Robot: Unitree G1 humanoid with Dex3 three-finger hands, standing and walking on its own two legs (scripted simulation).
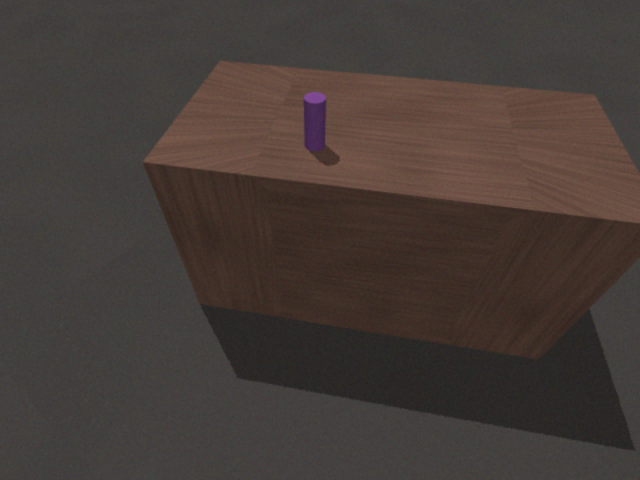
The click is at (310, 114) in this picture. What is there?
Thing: squat round
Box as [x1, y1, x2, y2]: [304, 92, 325, 150]
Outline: 310,92 304,96 305,147 310,150 319,150 324,146 325,96 318,92
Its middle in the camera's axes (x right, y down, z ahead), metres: +0.00 -0.29 +0.97
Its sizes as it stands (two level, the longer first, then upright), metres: 0.053 0.053 0.133
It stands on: a support 0.65 m high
